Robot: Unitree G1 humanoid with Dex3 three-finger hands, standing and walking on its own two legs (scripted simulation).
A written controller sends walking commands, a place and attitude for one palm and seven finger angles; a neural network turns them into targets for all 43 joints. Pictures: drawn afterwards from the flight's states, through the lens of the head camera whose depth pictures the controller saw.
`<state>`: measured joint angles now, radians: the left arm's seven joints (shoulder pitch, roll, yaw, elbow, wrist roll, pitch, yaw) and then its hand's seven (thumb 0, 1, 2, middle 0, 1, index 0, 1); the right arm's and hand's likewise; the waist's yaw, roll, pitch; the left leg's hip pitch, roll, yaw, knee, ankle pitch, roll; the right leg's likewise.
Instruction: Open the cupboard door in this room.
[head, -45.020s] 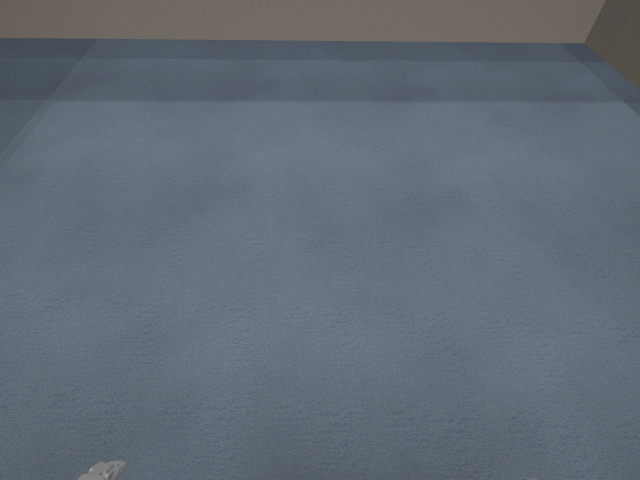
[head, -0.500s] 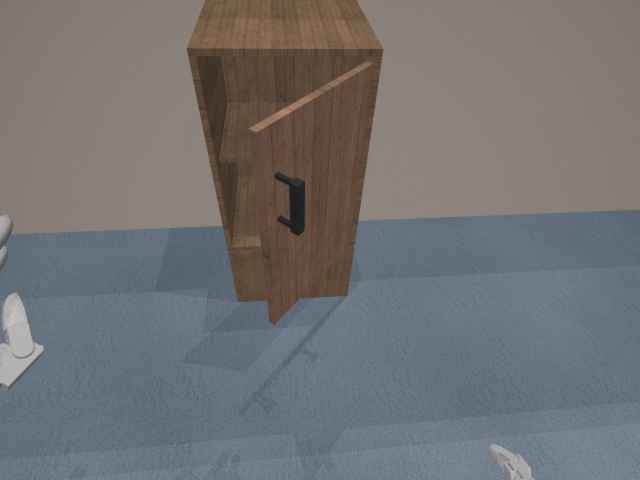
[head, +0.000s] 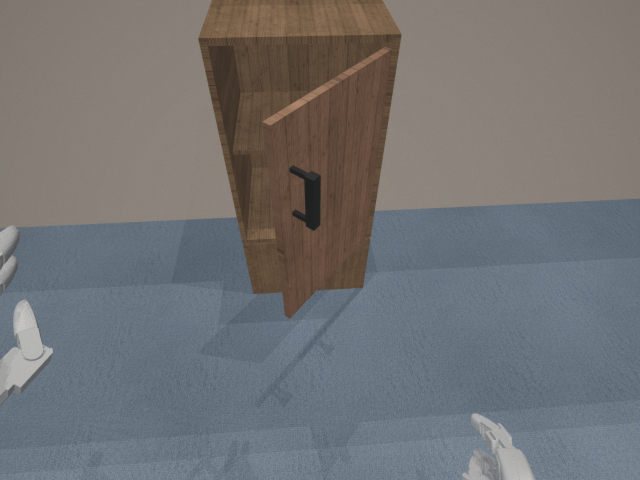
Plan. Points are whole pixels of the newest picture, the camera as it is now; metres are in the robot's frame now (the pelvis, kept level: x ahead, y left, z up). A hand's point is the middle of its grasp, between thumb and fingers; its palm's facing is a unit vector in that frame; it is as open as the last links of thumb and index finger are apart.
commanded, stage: stop stepping back and stand still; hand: left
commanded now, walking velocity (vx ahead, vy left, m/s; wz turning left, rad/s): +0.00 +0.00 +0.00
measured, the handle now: (304, 198) +0.61 +0.07 -0.03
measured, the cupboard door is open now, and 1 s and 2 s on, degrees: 48 48 48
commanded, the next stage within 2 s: let the arm hang, fingers relaxed in 0.04 s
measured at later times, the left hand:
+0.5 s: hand out of the picture +0.00 +0.19 -0.17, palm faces +0.03 -0.98 -0.18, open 7.0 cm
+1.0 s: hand out of the picture -0.03 +0.18 -0.17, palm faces +0.05 -0.98 -0.20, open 7.3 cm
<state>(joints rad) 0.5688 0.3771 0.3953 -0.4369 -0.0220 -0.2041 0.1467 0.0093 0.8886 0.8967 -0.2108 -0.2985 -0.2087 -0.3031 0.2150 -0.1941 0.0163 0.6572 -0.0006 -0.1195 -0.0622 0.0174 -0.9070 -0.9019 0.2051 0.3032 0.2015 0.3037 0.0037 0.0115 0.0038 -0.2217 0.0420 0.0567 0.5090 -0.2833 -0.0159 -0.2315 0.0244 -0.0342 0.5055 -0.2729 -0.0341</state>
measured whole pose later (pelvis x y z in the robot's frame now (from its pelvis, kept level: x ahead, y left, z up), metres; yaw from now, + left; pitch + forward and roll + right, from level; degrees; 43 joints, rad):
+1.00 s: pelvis -0.03 +0.01 +0.01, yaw +1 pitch -1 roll +0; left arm 0.26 0.13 0.01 1.13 0.02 0.00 0.03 0.00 0.92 0.90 -0.20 -0.30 -0.20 -0.30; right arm 0.32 -0.11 0.00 1.12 -0.02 0.01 -0.03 0.01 -0.91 -0.90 0.20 0.30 0.20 0.30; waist -0.01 0.02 0.03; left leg -0.21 0.01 0.05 0.43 -0.20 0.01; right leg -0.22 0.00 -0.04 0.44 -0.20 -0.02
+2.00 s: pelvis +0.00 -0.01 +0.01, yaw +0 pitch -1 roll +0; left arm 0.23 0.15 0.02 1.14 0.01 -0.01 0.03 0.00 0.91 0.90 -0.20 -0.30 -0.20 -0.30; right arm 0.25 -0.16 0.00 1.14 -0.02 0.01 -0.04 0.01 -0.91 -0.90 0.20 0.30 0.20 0.30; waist 0.00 0.02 0.05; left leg -0.14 0.04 0.05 0.38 -0.22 -0.02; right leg -0.16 0.03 -0.04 0.39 -0.22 -0.04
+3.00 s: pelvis +0.02 -0.02 +0.00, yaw -32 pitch +3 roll -1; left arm 0.19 0.27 0.10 0.90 0.03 0.05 -0.02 0.00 0.91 0.90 -0.20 -0.30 -0.20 -0.30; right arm 0.14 -0.20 -0.02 0.85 -0.03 0.01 -0.05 0.01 -0.91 -0.90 0.20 0.30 0.20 0.30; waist 0.04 -0.04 0.10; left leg -0.25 0.04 -0.03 0.50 -0.29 -0.03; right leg -0.51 0.10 0.07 1.00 -0.48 0.03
